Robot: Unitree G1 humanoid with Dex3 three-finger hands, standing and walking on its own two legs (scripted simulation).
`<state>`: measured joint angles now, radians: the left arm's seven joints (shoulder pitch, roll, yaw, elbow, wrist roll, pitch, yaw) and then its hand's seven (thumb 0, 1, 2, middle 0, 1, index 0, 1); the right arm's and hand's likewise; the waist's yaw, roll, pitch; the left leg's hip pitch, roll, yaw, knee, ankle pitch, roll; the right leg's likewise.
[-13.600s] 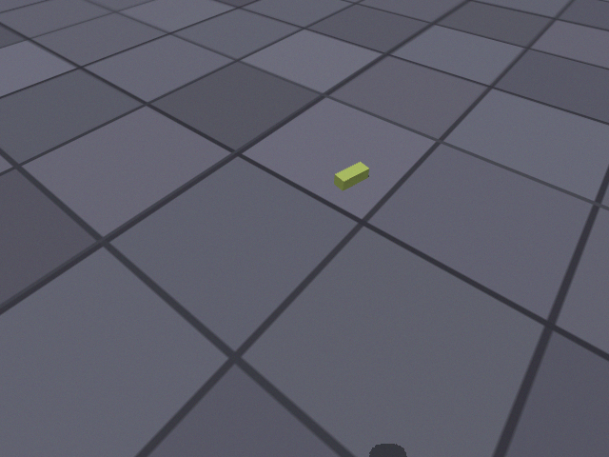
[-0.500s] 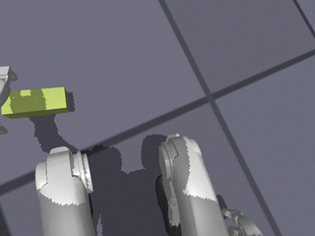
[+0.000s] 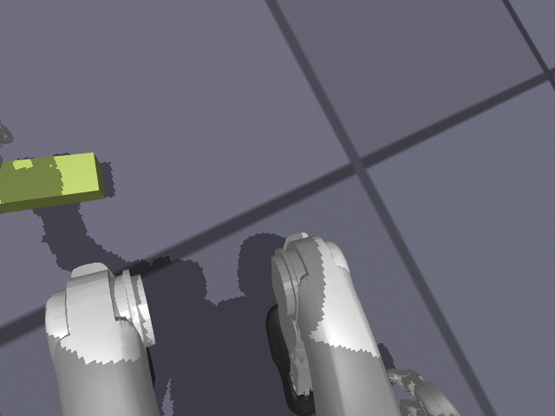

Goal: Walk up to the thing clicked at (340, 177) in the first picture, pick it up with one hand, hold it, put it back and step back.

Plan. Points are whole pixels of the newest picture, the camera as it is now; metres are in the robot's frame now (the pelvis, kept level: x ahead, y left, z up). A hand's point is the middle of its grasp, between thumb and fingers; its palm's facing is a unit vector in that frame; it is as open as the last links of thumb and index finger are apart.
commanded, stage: rise first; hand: left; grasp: from above
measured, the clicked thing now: (45, 183) +0.47 +0.30 -0.28
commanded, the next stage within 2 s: approach in 0.64 s
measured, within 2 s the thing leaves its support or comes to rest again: neither
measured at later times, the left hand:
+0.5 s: hand out of the picture +0.43 +0.35 -0.16, palm faces -0.44 -0.07 -0.89, open 14.3 cm
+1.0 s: hand out of the picture +0.44 +0.31 -0.16, palm faces -0.44 -0.03 -0.90, open 14.2 cm
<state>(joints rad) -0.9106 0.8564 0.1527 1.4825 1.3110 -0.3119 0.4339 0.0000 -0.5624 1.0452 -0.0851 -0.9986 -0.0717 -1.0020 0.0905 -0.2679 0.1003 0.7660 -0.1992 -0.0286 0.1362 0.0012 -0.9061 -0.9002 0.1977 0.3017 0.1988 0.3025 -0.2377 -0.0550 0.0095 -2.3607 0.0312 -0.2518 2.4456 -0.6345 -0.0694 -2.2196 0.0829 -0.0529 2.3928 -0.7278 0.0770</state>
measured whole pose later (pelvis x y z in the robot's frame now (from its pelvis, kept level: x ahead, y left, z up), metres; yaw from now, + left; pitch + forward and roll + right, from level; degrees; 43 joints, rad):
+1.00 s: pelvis -0.01 +0.01 +0.01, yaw +0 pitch +31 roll -9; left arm -0.96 0.77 0.01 1.43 1.30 -0.28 0.40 0.00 -0.55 1.03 -0.09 -1.03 -0.08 -1.03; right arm 0.12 -0.26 0.09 0.75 -0.17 -0.03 0.13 0.00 -0.91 -0.90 0.20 0.30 0.20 0.30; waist -0.23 -0.04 -0.03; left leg -2.35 0.03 -0.23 2.41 -0.62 -0.05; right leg -2.20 0.07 -0.04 2.35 -0.71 0.08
